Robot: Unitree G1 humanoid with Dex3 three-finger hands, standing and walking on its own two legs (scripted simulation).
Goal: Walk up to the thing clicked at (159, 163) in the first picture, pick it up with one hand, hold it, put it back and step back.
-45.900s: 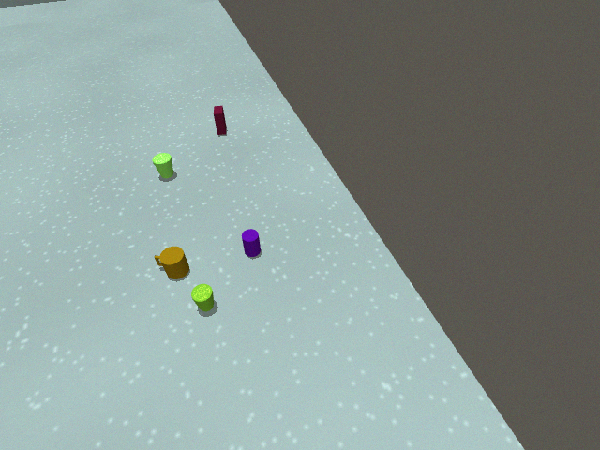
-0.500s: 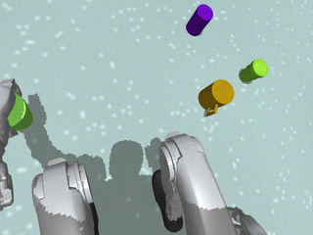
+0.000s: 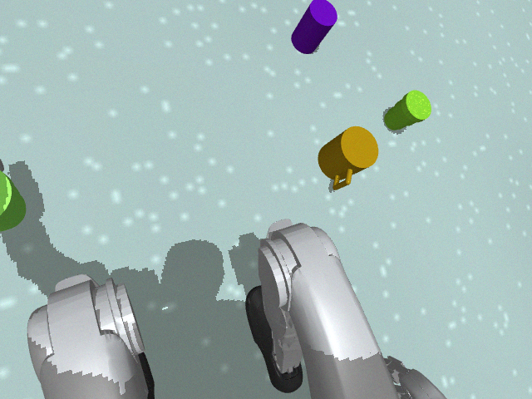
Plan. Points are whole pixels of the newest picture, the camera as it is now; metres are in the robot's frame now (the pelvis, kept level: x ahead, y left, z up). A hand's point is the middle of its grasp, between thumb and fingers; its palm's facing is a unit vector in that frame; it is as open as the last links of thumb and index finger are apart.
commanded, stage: open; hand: left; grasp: from above
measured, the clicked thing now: out of the picture +0.45 +0.31 -0.25
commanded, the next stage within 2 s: withdraw in 0.94 s
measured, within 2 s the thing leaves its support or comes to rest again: neither
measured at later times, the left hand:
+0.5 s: hand out of the picture +0.44 +0.31 -0.21, palm faces -0.45 -0.11 -0.89, open 13.3 cm
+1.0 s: hand out of the picture +0.44 +0.31 -0.21, palm faces -0.45 -0.13 -0.88, open 13.8 cm
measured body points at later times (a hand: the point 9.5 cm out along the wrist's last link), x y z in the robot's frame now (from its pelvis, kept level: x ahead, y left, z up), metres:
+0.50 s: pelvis +0.00 +0.00 +0.00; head +0.25 +0.10 +0.36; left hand +0.46 +0.31 -0.16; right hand +0.04 -0.27 -0.08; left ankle +0.06 +0.13 -0.27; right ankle +0.10 -0.13 -0.27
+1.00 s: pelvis +0.00 +0.00 +0.00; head +0.26 +0.10 +0.36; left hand +0.46 +0.31 -0.16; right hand +0.05 -0.26 -0.08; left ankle +0.06 +0.13 -0.27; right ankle +0.10 -0.13 -0.27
